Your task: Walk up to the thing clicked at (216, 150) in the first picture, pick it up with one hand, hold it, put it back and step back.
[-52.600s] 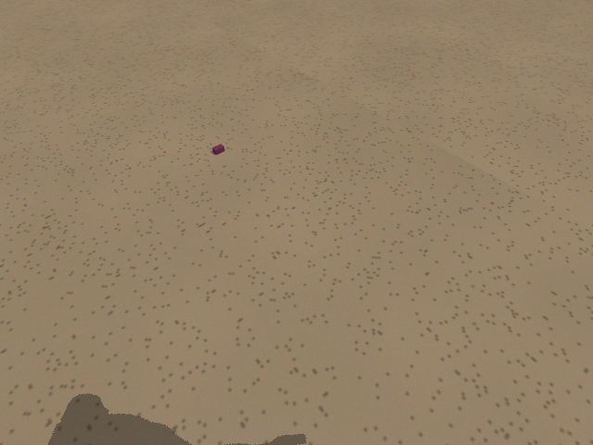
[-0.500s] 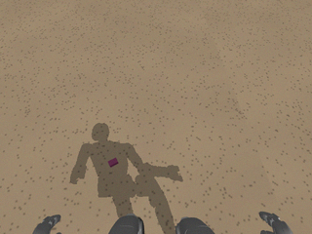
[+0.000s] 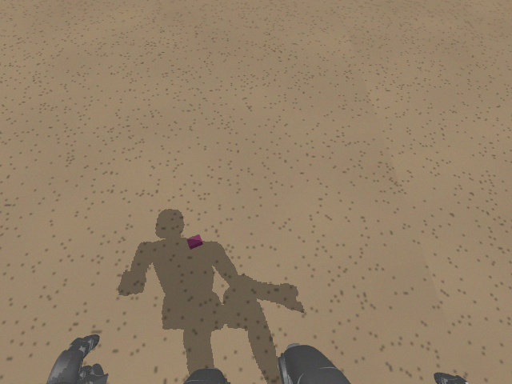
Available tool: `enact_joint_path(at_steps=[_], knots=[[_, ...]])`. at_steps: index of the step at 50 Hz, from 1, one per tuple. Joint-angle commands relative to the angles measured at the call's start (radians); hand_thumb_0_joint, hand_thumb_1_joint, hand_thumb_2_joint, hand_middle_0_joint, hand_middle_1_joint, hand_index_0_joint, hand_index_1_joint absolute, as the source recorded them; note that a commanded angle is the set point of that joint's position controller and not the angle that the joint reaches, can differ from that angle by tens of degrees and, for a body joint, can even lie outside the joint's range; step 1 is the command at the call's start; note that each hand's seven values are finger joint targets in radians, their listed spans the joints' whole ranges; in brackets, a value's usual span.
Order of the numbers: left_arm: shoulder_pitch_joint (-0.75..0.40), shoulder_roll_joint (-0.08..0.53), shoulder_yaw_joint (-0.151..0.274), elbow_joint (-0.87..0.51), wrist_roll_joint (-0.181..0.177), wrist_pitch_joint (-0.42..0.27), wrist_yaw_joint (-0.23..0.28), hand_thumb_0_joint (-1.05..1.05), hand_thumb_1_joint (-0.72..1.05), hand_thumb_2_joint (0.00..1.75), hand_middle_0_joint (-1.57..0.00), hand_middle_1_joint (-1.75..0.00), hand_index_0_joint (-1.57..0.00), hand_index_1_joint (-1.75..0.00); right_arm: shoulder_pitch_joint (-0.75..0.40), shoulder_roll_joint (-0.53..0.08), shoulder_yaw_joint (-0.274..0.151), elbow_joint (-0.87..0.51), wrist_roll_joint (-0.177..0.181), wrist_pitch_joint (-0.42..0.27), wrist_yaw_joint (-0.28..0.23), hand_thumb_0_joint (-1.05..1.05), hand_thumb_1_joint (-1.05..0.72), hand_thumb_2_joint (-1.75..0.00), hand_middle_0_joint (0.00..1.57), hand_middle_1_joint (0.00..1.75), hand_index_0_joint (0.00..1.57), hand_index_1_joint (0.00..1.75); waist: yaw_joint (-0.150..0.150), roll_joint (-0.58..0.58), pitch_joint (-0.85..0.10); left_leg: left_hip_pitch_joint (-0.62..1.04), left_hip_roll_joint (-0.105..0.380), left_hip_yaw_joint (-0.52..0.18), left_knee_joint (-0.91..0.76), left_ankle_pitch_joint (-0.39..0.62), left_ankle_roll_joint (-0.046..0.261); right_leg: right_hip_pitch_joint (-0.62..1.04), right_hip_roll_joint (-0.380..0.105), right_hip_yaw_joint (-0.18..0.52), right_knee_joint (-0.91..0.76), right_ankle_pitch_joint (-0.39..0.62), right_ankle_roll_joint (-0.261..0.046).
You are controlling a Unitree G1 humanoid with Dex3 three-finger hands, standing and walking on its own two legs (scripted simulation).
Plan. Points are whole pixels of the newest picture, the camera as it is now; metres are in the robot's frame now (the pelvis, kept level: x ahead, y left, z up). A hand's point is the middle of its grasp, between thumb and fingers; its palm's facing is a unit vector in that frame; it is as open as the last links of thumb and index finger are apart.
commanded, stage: step back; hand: left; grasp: from above
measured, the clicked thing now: (194, 242) +0.66 +0.24 -0.75
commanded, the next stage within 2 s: none
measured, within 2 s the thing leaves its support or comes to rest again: neither
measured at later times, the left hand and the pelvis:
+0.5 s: hand out of the picture -0.06 +0.24 -0.13, palm faces +0.00 -0.90 -0.44, open 7.4 cm; pelvis -0.16 -0.03 +0.00, yaw +1 degrees
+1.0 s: hand out of the picture -0.28 +0.22 -0.15, palm faces -0.05 -0.91 -0.42, open 7.3 cm; pelvis -0.35 -0.05 -0.01, yaw -3 degrees
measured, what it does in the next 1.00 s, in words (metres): walks backwards: right foot, then left foot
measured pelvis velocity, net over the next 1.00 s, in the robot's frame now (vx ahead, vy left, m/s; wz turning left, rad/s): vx -0.35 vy -0.05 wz -0.05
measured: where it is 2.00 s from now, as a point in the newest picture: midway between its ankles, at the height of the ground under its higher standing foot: outside the picture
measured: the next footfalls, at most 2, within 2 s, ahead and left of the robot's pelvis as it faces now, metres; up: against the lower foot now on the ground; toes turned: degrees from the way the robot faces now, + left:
right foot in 0.22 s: -0.07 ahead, -0.15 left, +0.00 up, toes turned -1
left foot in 0.56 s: -0.17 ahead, +0.09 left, +0.00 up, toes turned +0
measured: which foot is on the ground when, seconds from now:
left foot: down 0.00-0.24, up 0.26-0.54, down 0.56-0.96, up 0.98-1.00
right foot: up 0.00-0.20, down 0.22-0.58, up 0.60-0.90, down 0.92-1.00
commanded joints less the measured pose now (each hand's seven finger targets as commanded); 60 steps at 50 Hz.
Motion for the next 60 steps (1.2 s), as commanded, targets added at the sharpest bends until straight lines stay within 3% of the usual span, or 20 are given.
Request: enact_joint_path(at_steps=[1, 6, 10, 11, 12, 13, 16, 22, 25, 28, 30, 31, 34, 42, 45, 47, 48, 52, 57, 60], knots=[[0.071, 0.164, 0.061, -0.065, 0.003, -0.032, 0.005, 0.00, 0.90, 0.90, -0.20, -0.30, -0.20, -0.30, -0.047, -0.261, -0.080, -0.108, -0.003, -0.027, -0.026, 0.00, -0.90, -0.90, 0.20, 0.30, 0.20, 0.30, 0.014, 0.193, -0.196, 0.127, 0.256, -0.204, -0.138, 0.534, 0.236, -0.002, -0.020, 0.020, 0.077, -0.011, 0.025], [0.084, 0.152, 0.058, -0.066, 0.010, -0.040, 0.000, 0.00, 0.90, 0.90, -0.20, -0.30, -0.20, -0.30, -0.013, -0.284, -0.090, -0.129, -0.001, -0.017, -0.024, 0.00, -0.90, -0.90, 0.20, 0.30, 0.20, 0.30, -0.008, 0.231, -0.229, 0.176, 0.275, -0.209, -0.106, 0.478, 0.237, 0.068, -0.072, -0.050, -0.234, 0.006, 0.029], [0.216, 0.160, 0.067, 0.007, 0.024, -0.057, -0.006, 0.00, 0.90, 0.90, -0.20, -0.30, -0.20, -0.30, -0.071, -0.276, -0.079, -0.149, 0.022, 0.010, -0.017, 0.00, -0.90, -0.90, 0.20, 0.30, 0.20, 0.30, 0.047, 0.212, -0.262, -0.046, 0.172, -0.138, -0.001, 0.220, 0.103, 0.355, -0.083, -0.096, -0.671, 0.295, -0.016], [0.206, 0.227, 0.084, -0.006, 0.040, -0.064, -0.007, 0.00, 0.90, 0.90, -0.20, -0.30, -0.20, -0.30, -0.058, -0.223, -0.066, -0.157, 0.027, 0.012, -0.015, 0.00, -0.90, -0.90, 0.20, 0.30, 0.20, 0.30, 0.033, 0.023, -0.222, -0.242, 0.047, -0.107, 0.135, -0.009, 0.039, 0.393, -0.225, 0.166, -0.712, 0.243, -0.059], [0.142, 0.350, 0.111, -0.040, 0.030, -0.059, -0.012, 0.00, 0.90, 0.90, -0.20, -0.30, -0.20, -0.30, -0.090, -0.200, -0.068, -0.175, 0.030, 0.012, -0.029, 0.00, -0.90, -0.90, 0.20, 0.30, 0.20, 0.30, 0.066, -0.207, -0.187, -0.264, -0.103, -0.057, 0.384, -0.310, -0.015, 0.181, -0.477, 0.409, -0.799, 0.289, -0.234], [0.079, 0.364, 0.108, -0.074, 0.037, -0.065, -0.006, 0.00, 0.90, 0.90, -0.20, -0.30, -0.20, -0.30, -0.099, -0.240, -0.085, -0.161, 0.025, 0.018, -0.036, 0.00, -0.90, -0.90, 0.20, 0.30, 0.20, 0.30, 0.065, -0.191, -0.130, -0.211, -0.067, -0.158, 0.573, -0.336, -0.027, 0.018, -0.555, 0.507, -0.835, 0.280, -0.307], [-0.055, 0.234, 0.075, -0.092, 0.037, -0.068, 0.009, 0.00, 0.90, 0.90, -0.20, -0.30, -0.20, -0.30, 0.006, -0.231, -0.074, -0.094, 0.040, 0.009, -0.030, 0.00, -0.90, -0.90, 0.20, 0.30, 0.20, 0.30, -0.025, -0.087, -0.116, -0.198, -0.115, -0.140, 0.643, -0.186, -0.026, 0.091, -0.344, 0.131, -0.683, 0.540, -0.186], [0.099, 0.212, 0.069, -0.083, 0.037, -0.057, 0.026, 0.00, 0.90, 0.90, -0.20, -0.30, -0.20, -0.30, -0.033, -0.200, -0.057, -0.115, 0.019, -0.002, -0.028, 0.00, -0.90, -0.90, 0.20, 0.30, 0.20, 0.30, 0.076, -0.129, -0.190, -0.229, -0.062, -0.053, 0.330, -0.270, -0.045, 0.407, -0.359, 0.108, -0.585, 0.772, -0.203], [0.070, 0.222, 0.063, -0.096, 0.024, -0.047, 0.024, 0.00, 0.90, 0.90, -0.20, -0.30, -0.20, -0.30, 0.029, -0.203, -0.065, -0.086, 0.014, -0.003, -0.021, 0.00, -0.90, -0.90, 0.20, 0.30, 0.20, 0.30, 0.053, -0.151, -0.235, -0.110, -0.034, 0.010, 0.100, -0.223, -0.025, 0.401, -0.367, 0.116, -0.551, 0.760, -0.185], [0.046, 0.195, 0.041, -0.112, 0.012, -0.031, 0.014, 0.00, 0.90, 0.90, -0.20, -0.30, -0.20, -0.30, 0.102, -0.228, -0.086, -0.055, 0.002, -0.011, -0.018, 0.00, -0.90, -0.90, 0.20, 0.30, 0.20, 0.30, 0.010, -0.044, -0.265, 0.126, 0.048, -0.075, -0.212, 0.098, 0.032, 0.201, -0.284, 0.045, -0.424, 0.548, -0.077], [-0.012, 0.190, 0.052, -0.123, 0.002, -0.030, 0.025, 0.00, 0.90, 0.90, -0.20, -0.30, -0.20, -0.30, 0.034, -0.401, -0.115, -0.096, 0.000, -0.007, -0.005, 0.00, -0.90, -0.90, 0.20, 0.30, 0.20, 0.30, -0.034, 0.274, -0.240, 0.031, 0.403, -0.476, -0.255, 0.384, 0.279, 0.025, -0.039, -0.066, -0.055, -0.144, 0.009], [-0.038, 0.196, 0.058, -0.105, 0.016, -0.025, 0.032, 0.00, 0.90, 0.90, -0.20, -0.30, -0.20, -0.30, 0.005, -0.374, -0.116, -0.091, -0.006, -0.012, -0.010, 0.00, -0.90, -0.90, 0.20, 0.30, 0.20, 0.30, -0.032, 0.211, -0.191, -0.074, 0.414, -0.468, -0.265, 0.385, 0.302, 0.049, -0.027, 0.046, 0.100, -0.148, 0.002], [0.074, 0.182, 0.055, -0.044, -0.006, -0.021, 0.023, 0.00, 0.90, 0.90, -0.20, -0.30, -0.20, -0.30, -0.099, -0.275, -0.077, -0.106, -0.010, -0.014, -0.022, 0.00, -0.90, -0.90, 0.20, 0.30, 0.20, 0.30, 0.055, 0.148, -0.146, -0.046, 0.262, -0.203, -0.204, 0.422, 0.207, 0.011, -0.003, 0.059, 0.219, -0.002, -0.004], [0.081, 0.154, 0.041, -0.025, 0.012, -0.045, 0.003, 0.00, 0.90, 0.90, -0.20, -0.30, -0.20, -0.30, -0.018, -0.271, -0.083, -0.107, -0.007, 0.009, -0.013, 0.00, -0.90, -0.90, 0.20, 0.30, 0.20, 0.30, -0.013, 0.243, -0.238, 0.193, 0.245, -0.169, -0.129, 0.424, 0.217, 0.101, -0.073, -0.096, -0.315, 0.002, 0.037], [0.235, 0.151, 0.040, 0.049, 0.017, -0.056, 0.001, 0.00, 0.90, 0.90, -0.20, -0.30, -0.20, -0.30, -0.089, -0.292, -0.080, -0.123, 0.014, 0.030, -0.007, 0.00, -0.90, -0.90, 0.20, 0.30, 0.20, 0.30, 0.060, 0.244, -0.307, 0.088, 0.215, -0.127, -0.061, 0.297, 0.143, 0.307, -0.070, -0.163, -0.670, 0.231, -0.001], [0.223, 0.285, 0.081, 0.040, 0.045, -0.066, 0.002, 0.00, 0.90, 0.90, -0.20, -0.30, -0.20, -0.30, -0.084, -0.185, -0.051, -0.147, 0.024, 0.028, -0.004, 0.00, -0.90, -0.90, 0.20, 0.30, 0.20, 0.30, 0.055, -0.111, -0.230, -0.292, -0.011, -0.045, 0.175, -0.131, 0.013, 0.397, -0.322, 0.251, -0.728, 0.245, -0.090], [0.148, 0.392, 0.100, -0.001, 0.049, -0.061, 0.006, 0.00, 0.90, 0.90, -0.20, -0.30, -0.20, -0.30, -0.152, -0.195, -0.064, -0.161, 0.019, 0.032, -0.024, 0.00, -0.90, -0.90, 0.20, 0.30, 0.20, 0.30, 0.120, -0.244, -0.164, -0.263, -0.077, -0.097, 0.416, -0.341, -0.025, 0.118, -0.551, 0.471, -0.815, 0.284, -0.281], [-0.036, 0.230, 0.062, -0.038, 0.039, -0.078, 0.019, 0.00, 0.90, 0.90, -0.20, -0.30, -0.20, -0.30, -0.015, -0.221, -0.069, -0.074, 0.031, 0.026, -0.020, 0.00, -0.90, -0.90, 0.20, 0.30, 0.20, 0.30, -0.018, -0.026, -0.126, -0.194, -0.109, -0.139, 0.640, -0.150, -0.039, 0.096, -0.332, 0.072, -0.665, 0.452, -0.168], [0.111, 0.245, 0.074, 0.000, 0.052, -0.087, 0.008, 0.00, 0.90, 0.90, -0.20, -0.30, -0.20, -0.30, -0.072, -0.219, -0.066, -0.073, 0.002, 0.001, -0.001, 0.00, -0.90, -0.90, 0.20, 0.30, 0.20, 0.30, 0.097, -0.121, -0.136, -0.248, -0.023, -0.044, 0.251, -0.222, -0.048, 0.333, -0.339, 0.154, -0.725, -0.070, -0.164], [0.074, 0.274, 0.073, 0.010, 0.044, -0.079, -0.003, 0.00, 0.90, 0.90, -0.20, -0.30, -0.20, -0.30, -0.024, -0.213, -0.070, -0.028, 0.000, -0.017, 0.011, 0.00, -0.90, -0.90, 0.20, 0.30, 0.20, 0.30, 0.066, -0.170, -0.120, -0.021, 0.000, 0.029, -0.025, -0.275, -0.019, 0.183, -0.367, 0.149, -0.758, -0.145, -0.163]])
